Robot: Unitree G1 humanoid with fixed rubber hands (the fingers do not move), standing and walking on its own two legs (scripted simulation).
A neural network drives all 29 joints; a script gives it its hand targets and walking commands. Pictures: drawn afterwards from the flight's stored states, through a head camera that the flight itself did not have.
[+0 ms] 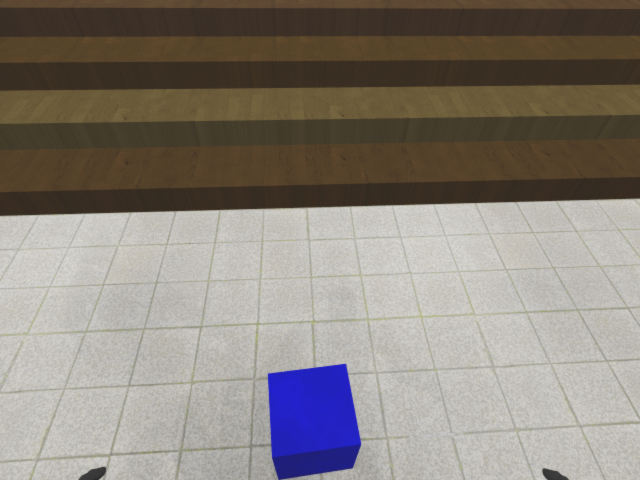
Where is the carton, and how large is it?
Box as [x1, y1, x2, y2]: [268, 364, 360, 479]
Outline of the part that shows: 345,364 268,374 272,458 278,479 352,467 360,445 360,440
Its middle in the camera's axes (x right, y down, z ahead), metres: -0.03 +0.50 +1.07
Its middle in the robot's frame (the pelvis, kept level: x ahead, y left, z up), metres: +0.39 +0.02 -0.66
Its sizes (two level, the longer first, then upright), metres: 0.210 0.200 0.250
